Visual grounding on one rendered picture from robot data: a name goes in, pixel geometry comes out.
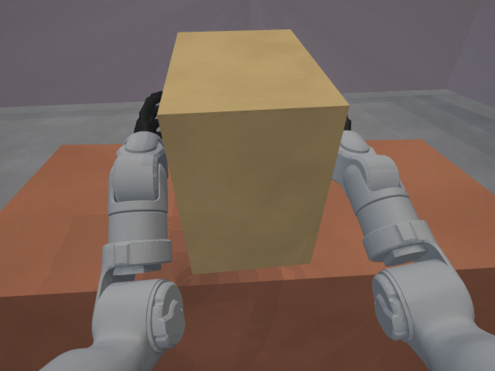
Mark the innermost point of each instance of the left robot forearm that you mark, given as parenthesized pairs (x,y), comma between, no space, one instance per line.
(137,208)

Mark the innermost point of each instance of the right robot forearm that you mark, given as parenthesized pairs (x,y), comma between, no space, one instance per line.
(393,233)

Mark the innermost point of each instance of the robot left upper arm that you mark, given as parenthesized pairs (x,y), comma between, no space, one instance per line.
(135,322)

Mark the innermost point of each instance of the pedestal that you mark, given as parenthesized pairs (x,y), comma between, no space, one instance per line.
(308,317)

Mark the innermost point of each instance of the robot right hand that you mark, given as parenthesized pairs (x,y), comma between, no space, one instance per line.
(347,124)

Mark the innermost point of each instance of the robot right upper arm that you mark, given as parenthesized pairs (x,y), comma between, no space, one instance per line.
(425,305)

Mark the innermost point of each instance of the carton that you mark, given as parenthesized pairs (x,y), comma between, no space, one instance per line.
(251,127)

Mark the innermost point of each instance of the robot left hand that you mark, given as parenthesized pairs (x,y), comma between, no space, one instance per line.
(148,113)

